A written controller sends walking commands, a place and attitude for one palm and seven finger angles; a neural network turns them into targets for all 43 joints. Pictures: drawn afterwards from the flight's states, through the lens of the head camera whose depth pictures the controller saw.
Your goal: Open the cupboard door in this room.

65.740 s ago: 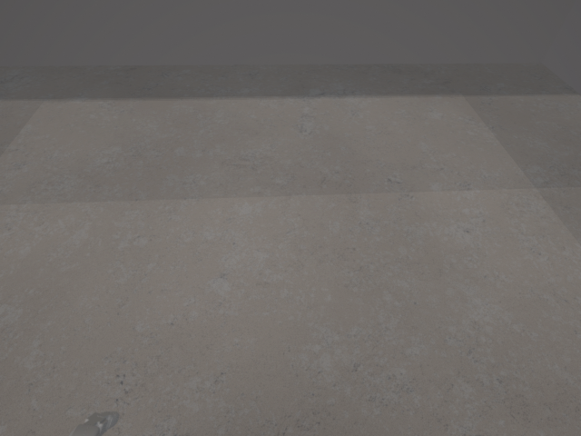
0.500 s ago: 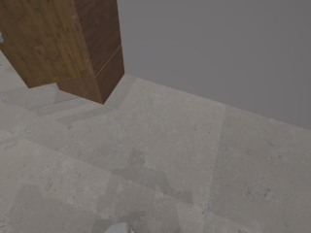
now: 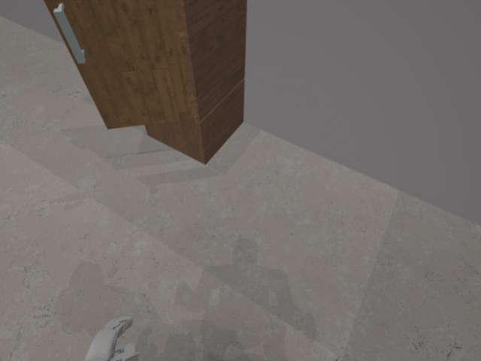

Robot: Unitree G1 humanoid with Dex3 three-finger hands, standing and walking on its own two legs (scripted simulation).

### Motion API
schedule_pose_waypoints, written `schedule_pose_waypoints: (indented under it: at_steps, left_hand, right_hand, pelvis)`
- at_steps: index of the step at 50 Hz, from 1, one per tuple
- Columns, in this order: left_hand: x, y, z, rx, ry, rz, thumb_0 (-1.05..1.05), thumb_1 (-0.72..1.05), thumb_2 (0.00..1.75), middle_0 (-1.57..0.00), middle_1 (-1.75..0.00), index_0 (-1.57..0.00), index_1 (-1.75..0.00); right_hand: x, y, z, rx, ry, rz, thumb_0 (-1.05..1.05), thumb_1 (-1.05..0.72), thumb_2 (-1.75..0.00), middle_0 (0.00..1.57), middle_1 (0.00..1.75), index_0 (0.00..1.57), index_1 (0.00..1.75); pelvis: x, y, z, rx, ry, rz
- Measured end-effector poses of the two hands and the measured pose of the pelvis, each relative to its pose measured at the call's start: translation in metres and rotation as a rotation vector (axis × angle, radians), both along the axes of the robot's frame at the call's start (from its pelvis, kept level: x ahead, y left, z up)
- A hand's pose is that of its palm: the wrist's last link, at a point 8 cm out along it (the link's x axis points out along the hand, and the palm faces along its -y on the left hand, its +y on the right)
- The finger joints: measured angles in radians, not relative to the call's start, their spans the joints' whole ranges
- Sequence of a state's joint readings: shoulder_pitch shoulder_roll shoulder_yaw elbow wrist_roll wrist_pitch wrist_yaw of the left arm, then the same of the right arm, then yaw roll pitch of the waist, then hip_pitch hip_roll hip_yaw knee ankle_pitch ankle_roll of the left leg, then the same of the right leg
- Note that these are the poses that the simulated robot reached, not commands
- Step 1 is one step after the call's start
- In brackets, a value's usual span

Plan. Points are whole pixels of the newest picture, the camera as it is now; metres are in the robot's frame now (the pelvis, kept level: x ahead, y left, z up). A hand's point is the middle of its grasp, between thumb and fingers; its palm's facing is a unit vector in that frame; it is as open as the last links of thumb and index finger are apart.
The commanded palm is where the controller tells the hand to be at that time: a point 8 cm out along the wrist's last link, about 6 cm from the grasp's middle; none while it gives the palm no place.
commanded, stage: turn to face it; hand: left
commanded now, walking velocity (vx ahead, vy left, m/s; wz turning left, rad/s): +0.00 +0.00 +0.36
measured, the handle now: (71, 34) +0.99 +0.54 -0.01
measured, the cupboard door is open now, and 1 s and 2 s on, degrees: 42 42 42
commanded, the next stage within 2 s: take the last steps up to it in 0.20 s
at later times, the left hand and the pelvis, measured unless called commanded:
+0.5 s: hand out of the picture -0.06 +0.21 -0.19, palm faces +0.30 -0.93 -0.19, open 7.4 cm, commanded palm none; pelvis +0.01 +0.02 -0.01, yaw +13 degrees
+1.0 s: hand (110, 318) +0.21 +0.26 -0.16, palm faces +0.18 -0.97 -0.16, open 7.4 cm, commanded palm none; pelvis +0.12 +0.08 +0.00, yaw +14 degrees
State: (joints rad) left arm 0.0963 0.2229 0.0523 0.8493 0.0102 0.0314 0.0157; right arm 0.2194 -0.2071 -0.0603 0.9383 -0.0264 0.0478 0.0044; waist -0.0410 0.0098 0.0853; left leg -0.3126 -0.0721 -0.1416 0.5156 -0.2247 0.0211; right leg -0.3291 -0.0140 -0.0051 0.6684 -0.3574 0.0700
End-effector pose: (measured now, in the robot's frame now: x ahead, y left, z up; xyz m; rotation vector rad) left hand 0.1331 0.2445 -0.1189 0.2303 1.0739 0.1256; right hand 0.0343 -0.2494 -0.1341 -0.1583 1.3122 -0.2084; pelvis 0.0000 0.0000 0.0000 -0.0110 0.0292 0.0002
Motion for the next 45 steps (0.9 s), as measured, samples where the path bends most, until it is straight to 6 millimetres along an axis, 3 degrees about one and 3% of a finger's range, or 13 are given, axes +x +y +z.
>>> schedule_pose_waypoints:
  at_steps: [4,13,18,23,26,29,32,39,45]
  left_hand:
    - [-0.02,-0.014,0.002,0.026,-0.005,0.032,0.01,0.91,0.9,-0.2,-0.29,-0.2,-0.3]
    - [-0.1,-0.027,0.0,-0.007,0.123,0.187,0.01,0.9,0.9,-0.2,-0.29,-0.2,-0.3]
    - [-0.149,-0.019,-0.013,-0.038,0.201,0.278,0.01,0.91,0.9,-0.2,-0.29,-0.2,-0.3]
    - [-0.198,0.0,-0.034,-0.089,0.287,0.371,0.01,0.91,0.9,-0.2,-0.29,-0.2,-0.3]
    - [-0.214,0.014,-0.044,-0.108,0.347,0.4,0.01,0.91,0.9,-0.2,-0.29,-0.2,-0.3]
    - [-0.205,0.028,-0.039,-0.116,0.351,0.395,0.01,0.91,0.9,-0.2,-0.29,-0.2,-0.3]
    - [-0.179,0.042,-0.03,-0.119,0.29,0.382,0.01,0.91,0.9,-0.2,-0.29,-0.2,-0.3]
    - [-0.101,0.066,-0.019,-0.105,0.158,0.341,0.01,0.91,0.9,-0.2,-0.29,-0.2,-0.3]
    - [-0.021,0.072,-0.016,-0.097,0.093,0.275,0.01,0.91,0.9,-0.2,-0.29,-0.2,-0.3]
  right_hand:
    - [0.003,-0.017,-0.015,0.024,0.019,0.016,0.0,-0.9,-0.9,0.2,0.3,0.2,0.3]
    - [0.042,-0.023,-0.004,0.024,0.02,0.129,0.0,-0.91,-0.9,0.2,0.3,0.2,0.3]
    - [0.079,-0.003,0.002,0.004,-0.017,0.225,0.0,-0.91,-0.9,0.19,0.3,0.2,0.3]
    - [0.119,0.037,0.009,-0.021,-0.103,0.332,0.0,-0.91,-0.9,0.19,0.3,0.2,0.3]
    - [0.129,0.06,0.014,-0.03,-0.155,0.365,0.0,-0.91,-0.9,0.2,0.3,0.2,0.3]
    - [0.122,0.075,0.02,-0.03,-0.155,0.361,0.0,-0.91,-0.9,0.2,0.3,0.2,0.3]
    - [0.105,0.087,0.021,-0.019,-0.106,0.349,0.0,-0.91,-0.9,0.2,0.3,0.2,0.3]
    - [0.054,0.093,0.014,-0.003,0.071,0.266,0.0,-0.92,-0.9,0.2,0.3,0.2,0.3]
    - [0.015,0.098,0.007,0.024,0.233,0.179,0.0,-0.91,-0.9,0.2,0.3,0.2,0.3]
  pelvis:
    - [-0.001,-0.015,-0.006,0.017,-0.011,0.04]
    - [0.002,-0.022,0.005,0.05,-0.036,0.143]
    - [0.001,-0.012,0.003,0.044,-0.037,0.185]
    - [0.004,0.012,-0.007,0.022,-0.033,0.224]
    - [0.007,0.027,-0.01,0.024,-0.041,0.223]
    - [0.013,0.04,-0.003,0.008,-0.042,0.229]
    - [0.021,0.05,0.005,-0.001,-0.042,0.243]
    - [0.05,0.069,0.009,0.005,-0.043,0.255]
    - [0.085,0.075,0.004,0.023,-0.036,0.253]
